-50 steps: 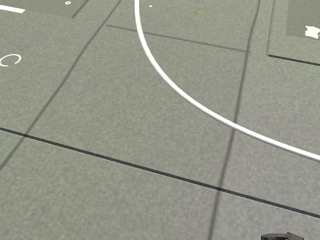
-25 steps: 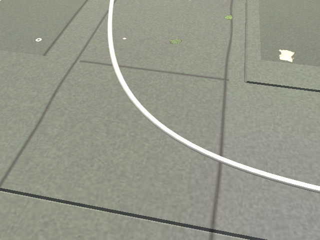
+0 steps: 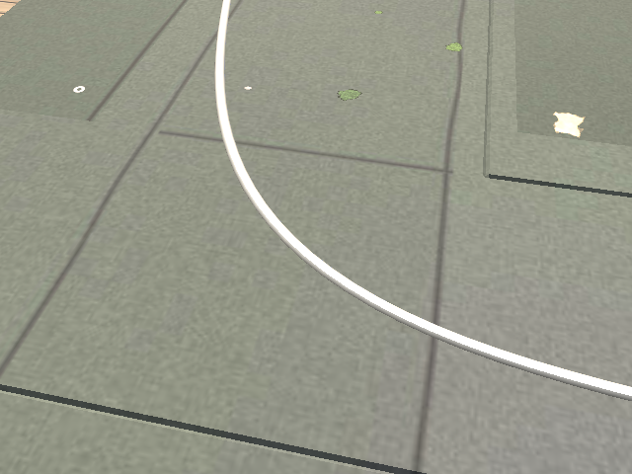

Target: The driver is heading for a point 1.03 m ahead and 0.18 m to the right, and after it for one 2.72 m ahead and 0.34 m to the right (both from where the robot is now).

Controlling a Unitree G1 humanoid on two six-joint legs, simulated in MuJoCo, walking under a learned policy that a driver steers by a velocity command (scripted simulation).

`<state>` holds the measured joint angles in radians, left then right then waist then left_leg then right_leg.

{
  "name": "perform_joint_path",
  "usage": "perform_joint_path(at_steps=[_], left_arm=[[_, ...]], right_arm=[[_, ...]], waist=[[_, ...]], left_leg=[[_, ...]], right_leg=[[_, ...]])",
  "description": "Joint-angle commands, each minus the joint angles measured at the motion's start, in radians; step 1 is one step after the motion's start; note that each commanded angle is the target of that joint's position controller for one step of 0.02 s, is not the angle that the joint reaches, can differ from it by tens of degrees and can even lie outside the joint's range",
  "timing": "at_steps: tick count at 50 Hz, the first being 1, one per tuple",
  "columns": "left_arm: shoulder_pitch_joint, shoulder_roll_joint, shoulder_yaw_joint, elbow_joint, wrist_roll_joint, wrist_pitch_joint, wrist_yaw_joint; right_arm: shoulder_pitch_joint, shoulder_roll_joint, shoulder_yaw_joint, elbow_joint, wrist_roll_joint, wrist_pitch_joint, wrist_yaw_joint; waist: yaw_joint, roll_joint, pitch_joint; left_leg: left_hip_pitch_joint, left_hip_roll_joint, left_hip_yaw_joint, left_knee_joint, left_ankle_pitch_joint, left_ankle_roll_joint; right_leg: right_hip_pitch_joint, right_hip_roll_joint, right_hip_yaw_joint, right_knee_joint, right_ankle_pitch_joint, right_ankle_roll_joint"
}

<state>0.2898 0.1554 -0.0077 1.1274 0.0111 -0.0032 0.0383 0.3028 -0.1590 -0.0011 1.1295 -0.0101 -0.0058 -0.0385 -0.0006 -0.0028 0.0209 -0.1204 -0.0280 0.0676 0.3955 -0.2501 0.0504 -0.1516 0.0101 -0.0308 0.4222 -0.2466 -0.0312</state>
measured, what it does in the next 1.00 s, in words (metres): walks ahead: right foot, then left foot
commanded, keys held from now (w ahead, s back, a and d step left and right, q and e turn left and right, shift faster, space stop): w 1.00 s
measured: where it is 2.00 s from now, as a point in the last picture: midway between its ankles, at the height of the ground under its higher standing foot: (351, 308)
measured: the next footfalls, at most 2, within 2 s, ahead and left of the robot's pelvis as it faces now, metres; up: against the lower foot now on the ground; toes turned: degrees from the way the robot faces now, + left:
right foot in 0.28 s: +0.12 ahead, -0.13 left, +0.00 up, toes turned -4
left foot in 0.74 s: +0.46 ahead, +0.04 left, +0.00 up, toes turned +4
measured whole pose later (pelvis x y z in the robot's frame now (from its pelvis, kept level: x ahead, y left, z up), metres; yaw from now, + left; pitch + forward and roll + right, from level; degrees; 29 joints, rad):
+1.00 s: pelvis +0.43 -0.02 +0.00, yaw -1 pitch -1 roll +1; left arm 0.18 0.21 0.05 0.96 0.04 -0.04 -0.02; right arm 0.38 -0.19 -0.05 1.08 -0.01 -0.10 0.00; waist -0.02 -0.03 0.04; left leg -0.11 -0.09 0.11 0.28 -0.17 0.11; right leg -0.58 -0.10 0.00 1.03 -0.20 -0.05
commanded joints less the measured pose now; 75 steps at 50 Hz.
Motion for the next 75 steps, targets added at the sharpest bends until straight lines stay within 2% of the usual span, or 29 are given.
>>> perform_joint_path(at_steps=[1,4,6,10,13,14,15,16,17,19,24,31,34,36,37,38,39,41,44,59,62,64,65,66,67,68,70,72,75], left_arm=[[0.036,0.101,0.025,-0.03,0.007,0.002,-0.007],[-0.037,0.04,0.015,-0.082,0.022,-0.019,-0.026],[-0.093,0.074,0.027,-0.121,0.025,-0.037,-0.037],[-0.057,0.073,0.041,-0.141,0.007,-0.063,-0.055],[0.174,0.067,0.057,-0.062,0.003,-0.068,-0.048],[0.3,0.133,0.078,-0.036,0.017,-0.075,-0.035],[0.42,0.245,0.103,-0.018,0.014,-0.07,-0.028],[0.351,0.201,0.093,-0.019,0.015,-0.056,-0.023],[0.232,0.168,0.082,-0.062,0.014,-0.058,-0.027],[0.136,0.137,0.071,-0.096,0.008,-0.077,-0.031],[0.236,0.106,0.05,-0.051,0.005,-0.102,-0.024],[0.264,0.127,0.046,-0.037,0.006,-0.107,-0.02],[0.227,0.152,0.053,-0.038,0.009,-0.108,-0.016],[0.197,0.17,0.06,-0.041,0.01,-0.098,-0.016],[0.202,0.147,0.053,-0.059,0.004,-0.096,-0.021],[0.317,0.028,0.033,-0.083,-0.031,-0.092,-0.036],[0.25,0.122,0.06,-0.084,-0.013,-0.09,-0.036],[0.095,0.126,0.065,-0.134,-0.001,-0.097,-0.039],[0.122,0.07,0.064,-0.124,0.028,-0.064,-0.051],[-0.368,0.085,0.052,-0.311,0.01,-0.048,-0.069],[-0.324,0.103,0.061,-0.312,0.011,-0.061,-0.063],[-0.085,0.134,0.083,-0.235,0.017,-0.075,-0.048],[0.094,0.184,0.103,-0.184,0.037,-0.084,-0.038],[0.226,0.303,0.133,-0.172,0.062,-0.086,-0.031],[0.183,0.286,0.132,-0.169,0.027,-0.068,-0.043],[0.052,0.241,0.119,-0.185,0.006,-0.064,-0.046],[-0.05,0.13,0.087,-0.192,0.006,-0.078,-0.051],[-0.028,0.091,0.072,-0.164,0.003,-0.091,-0.043],[0.048,0.134,0.077,-0.134,0.001,-0.108,-0.04]], right_arm=[[0.089,-0.111,-0.028,-0.011,-0.003,0.006,0.005],[0.2,-0.147,-0.049,0.014,-0.004,-0.005,0.007],[0.203,-0.16,-0.061,0.012,-0.014,-0.018,0.011],[0.119,-0.152,-0.065,-0.012,-0.006,-0.044,0.017],[0.058,-0.141,-0.065,-0.032,0.0,-0.052,0.021],[0.022,-0.091,-0.05,-0.056,-0.005,-0.062,0.028],[0.019,-0.039,-0.037,-0.104,-0.006,-0.069,0.038],[-0.019,-0.114,-0.056,-0.119,-0.035,-0.063,0.045],[-0.051,-0.103,-0.056,-0.129,-0.034,-0.064,0.056],[-0.026,-0.076,-0.053,-0.114,-0.021,-0.071,0.068],[-0.11,-0.071,-0.056,-0.147,-0.024,-0.043,0.072],[-0.367,-0.064,-0.038,-0.261,-0.009,-0.041,0.073],[-0.284,-0.102,-0.055,-0.251,-0.009,-0.05,0.059],[-0.014,-0.142,-0.081,-0.164,-0.013,-0.065,0.043],[0.141,-0.204,-0.103,-0.127,-0.036,-0.072,0.033],[0.21,-0.3,-0.126,-0.127,-0.055,-0.07,0.034],[0.127,-0.272,-0.122,-0.133,-0.013,-0.056,0.045],[-0.05,-0.155,-0.089,-0.161,-0.003,-0.069,0.05],[-0.028,-0.08,-0.06,-0.122,-0.007,-0.093,0.038],[0.244,-0.133,-0.052,-0.058,-0.011,-0.1,0.025],[0.213,-0.154,-0.058,-0.057,-0.017,-0.096,0.017],[0.179,-0.172,-0.064,-0.06,-0.014,-0.09,0.017],[0.167,-0.156,-0.058,-0.077,-0.005,-0.09,0.02],[0.256,-0.056,-0.036,-0.112,0.038,-0.09,0.033],[0.248,-0.117,-0.057,-0.1,0.022,-0.09,0.035],[0.149,-0.14,-0.067,-0.127,0.008,-0.086,0.034],[0.072,-0.106,-0.064,-0.144,-0.004,-0.087,0.041],[0.107,-0.073,-0.06,-0.134,-0.027,-0.059,0.052],[0.049,-0.071,-0.062,-0.16,-0.031,-0.037,0.063]], waist=[[-0.018,0.03,0.146],[-0.062,0.136,0.179],[-0.066,0.111,0.17],[-0.001,0.092,0.143],[0.101,0.03,0.086],[0.158,-0.129,0.054],[0.173,-0.342,0.009],[0.119,-0.195,0.084],[0.066,-0.081,0.139],[0.008,-0.03,0.122],[0.002,-0.061,0.09],[0.038,-0.097,0.128],[-0.019,-0.095,0.073],[-0.131,-0.07,-0.067],[-0.179,-0.016,-0.161],[-0.119,0.211,-0.296],[-0.11,0.116,-0.283],[-0.046,0.017,-0.039],[0.032,0.03,0.008],[-0.065,0.067,0.096],[-0.022,0.08,0.074],[0.083,0.069,-0.048],[0.147,0.039,-0.151],[0.135,-0.169,-0.318],[0.116,-0.143,-0.345],[0.064,-0.071,-0.162],[0.014,-0.022,-0.006],[-0.03,-0.053,0.011],[-0.04,-0.049,0.027]], left_leg=[[-0.102,0.105,-0.173,-0.102,-0.452,0.078],[0.002,0.277,-0.421,-0.24,-0.564,0.176],[0.011,0.358,-0.502,-0.301,-0.487,0.222],[-0.039,0.29,-0.344,-0.263,-0.295,0.169],[-0.296,0.166,-0.164,-0.06,-0.191,0.112],[-0.414,0.078,-0.05,0.21,-0.137,0.07],[-0.607,-0.033,0.048,0.515,-0.281,0.037],[-0.649,0.028,-0.046,0.689,-0.291,0.053],[-0.664,0.074,-0.082,0.73,-0.184,0.061],[-0.588,0.111,-0.088,0.685,-0.037,0.044],[-0.602,0.1,-0.018,0.598,0.068,-0.005],[-0.455,0.049,0.057,0.228,0.19,0.016],[-0.315,0.004,0.064,0.182,0.135,0.074],[-0.025,-0.038,0.071,0.098,0.14,0.114],[0.213,0.109,-0.088,0.079,0.029,0.151],[0.469,0.427,-0.615,-0.019,-0.126,0.292],[0.395,0.421,-0.782,-0.155,-0.215,0.3],[0.121,0.352,-0.498,-0.203,-0.12,0.237],[-0.057,0.256,-0.292,-0.24,0.112,0.172],[0.206,0.231,-0.103,-0.24,0.485,0.152],[0.256,0.251,-0.079,-0.131,0.74,0.132],[0.221,0.218,-0.039,0.139,0.915,0.1],[0.048,0.181,-0.018,0.369,0.713,0.082],[-0.307,0.036,0.043,0.776,0.167,0.03],[-0.448,-0.042,-0.085,0.943,-0.257,0.039],[-0.521,0.034,-0.122,0.96,-0.169,0.048],[-0.469,0.101,-0.115,0.835,-0.049,0.047],[-0.381,0.122,-0.104,0.76,-0.019,0.027],[-0.436,0.133,-0.073,0.702,0.038,0.002]], right_leg=[[-0.185,-0.042,0.089,-0.03,-0.385,-0.067],[-0.351,0.004,-0.019,0.193,-0.22,-0.053],[-0.391,-0.036,-0.014,0.315,-0.178,-0.052],[-0.271,-0.046,-0.024,0.224,-0.146,-0.053],[0.174,0.023,-0.071,0.029,-0.042,-0.05],[0.306,-0.138,0.159,-0.112,-0.193,-0.078],[0.389,-0.38,0.599,-0.3,-0.444,-0.185],[0.268,-0.412,0.663,-0.31,-0.517,-0.226],[0.184,-0.375,0.568,-0.303,-0.463,-0.21],[0.122,-0.292,0.381,-0.319,-0.198,-0.164],[0.172,-0.22,0.16,-0.283,0.323,-0.151],[0.145,-0.206,0.063,-0.284,0.535,-0.15],[0.219,-0.228,0.032,-0.146,0.857,-0.129],[0.193,-0.193,-0.006,0.178,0.931,-0.1],[0.008,-0.152,-0.026,0.444,0.649,-0.088],[-0.337,0.029,-0.059,0.867,-0.087,-0.046],[-0.436,0.042,0.083,0.982,-0.21,-0.064],[-0.47,-0.059,0.082,0.903,-0.057,-0.075],[-0.335,-0.104,0.077,0.764,-0.026,-0.053],[-0.502,-0.074,-0.051,0.191,0.222,-0.021],[-0.392,-0.029,-0.068,0.126,0.115,-0.067],[-0.103,0.036,-0.097,0.043,0.115,-0.111],[0.163,-0.057,0.001,0.039,0.112,-0.15],[0.497,-0.381,0.46,0.001,0.018,-0.276],[0.48,-0.435,0.724,-0.142,-0.005,-0.315],[0.325,-0.39,0.55,-0.156,-0.068,-0.277],[0.079,-0.296,0.332,-0.23,0.051,-0.202],[-0.021,-0.234,0.214,-0.26,0.151,-0.162],[-0.018,-0.213,0.151,-0.285,0.269,-0.174]])
Velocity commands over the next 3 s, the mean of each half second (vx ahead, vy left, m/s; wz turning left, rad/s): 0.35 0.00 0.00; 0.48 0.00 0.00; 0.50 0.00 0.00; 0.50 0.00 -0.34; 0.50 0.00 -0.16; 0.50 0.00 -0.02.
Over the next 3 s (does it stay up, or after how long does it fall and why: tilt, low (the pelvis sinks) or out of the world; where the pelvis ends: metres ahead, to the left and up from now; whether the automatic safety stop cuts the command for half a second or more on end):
stays up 1.49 -0.19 -0.01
